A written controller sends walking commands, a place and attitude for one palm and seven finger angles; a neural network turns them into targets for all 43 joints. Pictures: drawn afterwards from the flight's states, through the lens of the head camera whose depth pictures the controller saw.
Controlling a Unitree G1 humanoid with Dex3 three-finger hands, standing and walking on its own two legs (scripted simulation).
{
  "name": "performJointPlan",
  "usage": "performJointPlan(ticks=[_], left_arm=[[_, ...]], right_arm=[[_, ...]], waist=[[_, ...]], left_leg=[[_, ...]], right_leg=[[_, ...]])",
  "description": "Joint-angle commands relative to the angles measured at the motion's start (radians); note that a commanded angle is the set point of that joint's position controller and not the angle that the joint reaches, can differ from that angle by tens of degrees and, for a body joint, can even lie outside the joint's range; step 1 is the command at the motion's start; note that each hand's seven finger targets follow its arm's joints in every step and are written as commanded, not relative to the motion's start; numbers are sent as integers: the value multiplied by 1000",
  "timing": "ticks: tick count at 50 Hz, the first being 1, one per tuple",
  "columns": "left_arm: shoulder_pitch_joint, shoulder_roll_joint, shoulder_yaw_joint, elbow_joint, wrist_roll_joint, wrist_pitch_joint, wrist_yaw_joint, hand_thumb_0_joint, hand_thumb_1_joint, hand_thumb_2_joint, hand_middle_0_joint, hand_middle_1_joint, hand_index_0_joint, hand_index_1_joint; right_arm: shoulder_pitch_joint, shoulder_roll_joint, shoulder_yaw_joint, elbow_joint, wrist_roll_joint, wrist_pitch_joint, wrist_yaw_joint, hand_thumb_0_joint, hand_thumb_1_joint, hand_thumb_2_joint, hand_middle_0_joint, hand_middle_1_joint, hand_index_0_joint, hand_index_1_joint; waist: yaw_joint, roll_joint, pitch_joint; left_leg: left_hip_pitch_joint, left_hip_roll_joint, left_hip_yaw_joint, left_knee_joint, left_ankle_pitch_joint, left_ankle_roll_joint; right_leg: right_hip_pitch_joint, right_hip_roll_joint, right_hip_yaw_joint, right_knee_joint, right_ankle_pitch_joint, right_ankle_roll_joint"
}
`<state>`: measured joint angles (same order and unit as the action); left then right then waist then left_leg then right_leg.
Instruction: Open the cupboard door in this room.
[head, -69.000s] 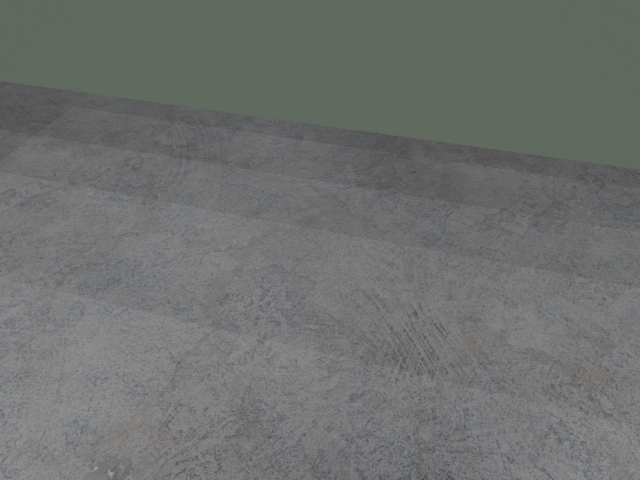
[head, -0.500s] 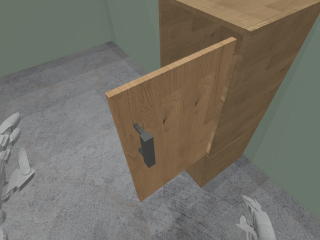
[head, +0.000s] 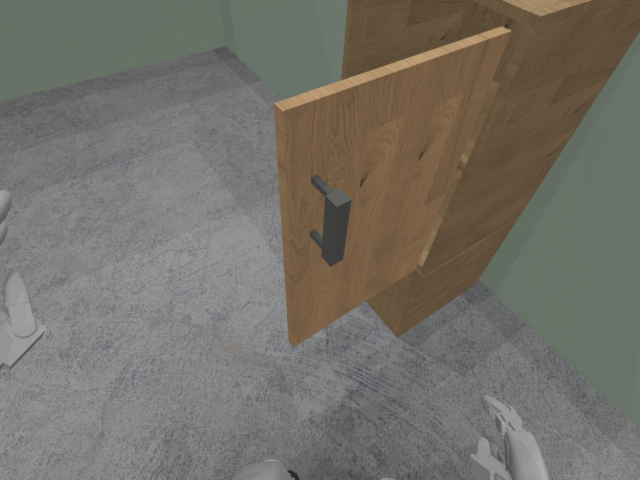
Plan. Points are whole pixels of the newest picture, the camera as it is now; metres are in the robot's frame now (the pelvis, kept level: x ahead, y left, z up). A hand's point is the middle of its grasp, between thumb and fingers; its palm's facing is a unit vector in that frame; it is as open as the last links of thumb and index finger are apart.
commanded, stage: step back with the hand held close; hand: left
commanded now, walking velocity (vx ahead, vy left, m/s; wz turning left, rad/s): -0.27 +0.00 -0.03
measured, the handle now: (325, 220) +0.43 +0.02 +0.08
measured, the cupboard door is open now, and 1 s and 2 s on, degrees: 91 91 91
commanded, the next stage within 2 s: stop stepping back and stand still in 0.36 s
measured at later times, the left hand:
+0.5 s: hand out of the picture +0.13 +0.26 +0.19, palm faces +0.35 -0.86 -0.38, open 7.4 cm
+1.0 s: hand out of the picture +0.03 +0.24 +0.17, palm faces +0.29 -0.83 -0.47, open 7.4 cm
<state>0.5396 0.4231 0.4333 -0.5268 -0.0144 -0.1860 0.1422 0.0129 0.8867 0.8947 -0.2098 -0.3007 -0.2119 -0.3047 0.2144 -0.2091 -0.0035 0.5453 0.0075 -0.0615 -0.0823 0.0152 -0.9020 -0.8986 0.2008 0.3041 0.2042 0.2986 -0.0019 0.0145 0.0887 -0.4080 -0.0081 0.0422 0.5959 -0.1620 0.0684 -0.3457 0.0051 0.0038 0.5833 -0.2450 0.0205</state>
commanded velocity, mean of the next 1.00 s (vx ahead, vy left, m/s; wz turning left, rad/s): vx -0.04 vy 0.02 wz -0.03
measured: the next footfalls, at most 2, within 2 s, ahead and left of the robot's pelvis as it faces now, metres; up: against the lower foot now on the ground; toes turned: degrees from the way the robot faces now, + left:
right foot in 0.62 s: -0.16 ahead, -0.07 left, +0.00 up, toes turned -9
left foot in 0.76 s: -0.03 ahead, +0.09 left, +0.00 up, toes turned -4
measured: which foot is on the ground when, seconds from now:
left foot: down 0.00-0.60, up 0.62-0.74, down 0.76-0.98, up 1.00-1.00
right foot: down 0.00-0.20, up 0.22-0.60, down 0.62-1.00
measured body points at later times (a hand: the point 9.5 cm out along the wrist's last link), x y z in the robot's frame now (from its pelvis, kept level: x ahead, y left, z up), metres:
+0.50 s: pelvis -0.10 +0.02 +0.02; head -0.07 +0.07 +0.46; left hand +0.10 +0.31 +0.21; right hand +0.07 -0.20 -0.05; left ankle +0.05 +0.09 -0.72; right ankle -0.22 -0.12 -0.66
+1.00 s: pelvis -0.20 +0.01 +0.00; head -0.21 +0.02 +0.45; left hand +0.01 +0.29 +0.20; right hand -0.09 -0.24 -0.08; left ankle -0.08 +0.09 -0.71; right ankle -0.20 -0.06 -0.72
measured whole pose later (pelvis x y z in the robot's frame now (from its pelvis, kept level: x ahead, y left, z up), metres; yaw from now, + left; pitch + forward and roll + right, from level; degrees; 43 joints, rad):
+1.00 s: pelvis -0.20 +0.01 +0.00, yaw -5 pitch -3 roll +0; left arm 0.55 0.44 0.40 -0.47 -0.04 -0.15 0.14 0.02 0.89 0.90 -0.21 -0.30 -0.21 -0.30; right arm 0.26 -0.19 0.01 0.63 -0.01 -0.12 -0.07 0.02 -0.90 -0.90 0.20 0.30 0.20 0.30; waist -0.06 -0.02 0.01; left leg -0.40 -0.03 0.05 0.58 -0.25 0.03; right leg -0.22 0.03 -0.07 0.60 -0.41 -0.05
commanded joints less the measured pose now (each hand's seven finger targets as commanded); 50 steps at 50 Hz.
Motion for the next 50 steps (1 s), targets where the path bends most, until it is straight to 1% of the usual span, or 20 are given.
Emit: performJointPlan(ticks=[1, 4, 7, 9, 11, 14, 16, 20, 27, 30, 32, 34, 37, 39, 41, 44, 47, 48, 49, 50], left_arm=[[-16, 165, 133, -249, -2, -86, 30, 0, 900, 900, -200, -300, -200, -300], [-55, 167, 109, -232, -5, -92, 42, 0, 900, 900, -200, -300, -200, -300], [-100, 162, 98, -190, -3, -77, 52, 0, 900, 900, -200, -300, -200, -300], [-162, 172, 100, -204, -11, -79, 47, 0, 900, 900, -200, -300, -200, -300], [-198, 187, 144, -255, 4, -106, 57, 0, 900, 900, -200, -300, -200, -300], [-128, 188, 160, -235, -2, -112, 51, 0, 900, 900, -200, -300, -200, -300], [-69, 155, 125, -283, -18, -100, 46, 0, 900, 900, -200, -300, -200, -300], [-33, 128, 75, -335, -32, -73, 40, 0, 900, 900, -200, -300, -200, -300], [57, 188, 130, -257, -69, -62, 30, 0, 900, 900, -200, -300, -200, -300], [99, 294, 217, -286, -82, -77, 25, 0, 900, 900, -200, -300, -200, -300], [32, 347, 257, -310, -76, -84, 29, 0, 900, 900, -200, -300, -200, -300], [26, 200, 151, -197, -67, -48, 13, 0, 900, 900, -200, -300, -200, -300], [-36, 175, 111, -99, -53, -30, 17, 0, 900, 900, -200, -300, -200, -300], [-133, 171, 77, -104, -44, -39, 22, 0, 900, 900, -200, -300, -200, -300], [-180, 194, 83, -82, -31, -42, 30, 0, 900, 900, -200, -300, -200, -300], [-115, 197, 93, -137, -27, -43, 30, 0, 900, 900, -200, -300, -200, -300], [47, 193, 114, -199, -24, -44, 26, 0, 900, 900, -200, -300, -200, -300], [90, 195, 121, -197, -17, -46, 22, 0, 900, 900, -200, -300, -200, -300], [90, 218, 135, -211, -13, -50, 17, 0, 900, 900, -200, -300, -200, -300], [38, 223, 151, -242, -28, -63, 19, 0, 900, 900, -200, -300, -200, -300]], right_arm=[[-89, -136, -59, -146, -5, -81, -7, 0, -900, -900, 200, 300, 200, 300], [-60, -126, -60, -90, -13, -72, -3, 0, -900, -900, 200, 300, 200, 300], [-70, -106, -47, -67, -14, -60, 1, 0, -900, -900, 200, 300, 200, 300], [-96, -131, -41, -80, -9, -64, -12, 0, -900, -900, 200, 300, 200, 300], [-110, -150, -45, -92, -28, -95, -29, 0, -900, -900, 200, 300, 200, 300], [-83, -122, -73, -63, -24, -118, 4, 0, -900, -900, 200, 300, 200, 300], [-105, -117, -76, -67, -20, -130, 16, 0, -900, -900, 200, 300, 200, 300], [-112, -112, -59, -53, -22, -138, 30, 0, -900, -900, 200, 300, 200, 300], [-93, -99, -38, -69, -24, -105, 25, 0, -900, -900, 200, 300, 200, 300], [-103, -83, -22, -60, -23, -57, 22, 0, -900, -900, 200, 300, 200, 300], [-112, -90, -2, -90, -28, -77, 26, 0, -900, -900, 200, 300, 200, 300], [-89, -103, -27, -80, 16, -85, 11, 0, -900, -900, 200, 300, 200, 300], [-78, -126, -21, -33, 3, -95, -14, 0, -900, -900, 200, 300, 200, 300], [-62, -162, -32, -33, -1, -110, -22, 0, -900, -900, 200, 300, 200, 300], [-62, -136, -21, -31, -9, -132, -20, 0, -900, -900, 200, 300, 200, 300], [-87, -131, -24, -33, -23, -141, -9, 0, -900, -900, 200, 300, 200, 300], [-120, -130, -32, -70, -19, -123, 2, 0, -900, -900, 200, 300, 200, 300], [-120, -121, -38, -82, -19, -108, 7, 0, -900, -900, 200, 300, 200, 300], [-107, -105, -47, -81, -14, -89, 15, 0, -900, -900, 200, 300, 200, 300], [-105, -126, -52, -64, -22, -83, 12, 0, -900, -900, 200, 300, 200, 300]], waist=[[4, 47, -148], [-11, -145, -112], [-22, -237, -127], [-24, -46, -53], [-15, 377, -58], [-6, 106, -183], [4, 76, -232], [-2, 243, -251], [17, 272, -290], [20, -121, -239], [16, -148, -234], [-4, -249, -198], [-31, -22, -152], [-22, 218, -161], [-19, 183, -94], [7, 109, -96], [31, 202, -142], [37, 115, -116], [29, -163, -100], [23, -226, -80]], left_leg=[[-136, 120, -140, -210, -455, -6], [202, 7, -58, 251, -301, -75], [254, 25, -57, 258, -236, -64], [148, 79, -136, -89, -296, -41], [-208, 378, -522, -478, -457, 95], [-74, 363, -413, -386, -306, 100], [100, 321, -320, -332, -109, 85], [206, 278, -251, -426, -131, 30], [241, 126, -62, -466, -198, -132], [251, 6, 0, 186, -115, -102], [-30, 47, -37, 329, -176, -93], [-87, 41, -33, 219, -97, -74], [228, 18, 0, -88, 84, -34], [322, 167, -219, -193, 109, 38], [230, 281, -500, -392, -161, 108], [-47, 239, -377, -524, -477, 31], [-228, 124, -154, -388, -520, -26], [-285, 45, -70, -168, -488, -49], [-211, -44, 16, 284, -331, -74], [-253, -51, -42, 584, -288, -90]], right_leg=[[146, -38, 101, -85, -140, -50], [-344, -233, 312, -357, -453, -151], [-352, -251, 211, -307, -249, -127], [-288, -127, 118, -133, -238, -54], [-32, 75, 8, 464, -242, 8], [-38, 53, 95, 662, -240, -7], [-104, 39, 66, 596, -234, 2], [-46, 50, -15, 365, -271, -2], [230, 115, -157, -231, -247, -66], [-64, -265, 150, -444, -21, -163], [93, -367, 221, -342, 325, -218], [260, -242, 82, -196, 599, -134], [97, -173, -3, -78, 428, -67], [-19, -41, -54, 91, 20, -3], [-67, 18, -21, 227, -308, -18], [183, 20, -39, 198, -277, -43], [432, 26, -88, -26, -239, -60], [407, -33, 2, -141, -299, -91], [156, -259, 339, -393, -521, -171], [1, -426, 570, -507, -573, -246]])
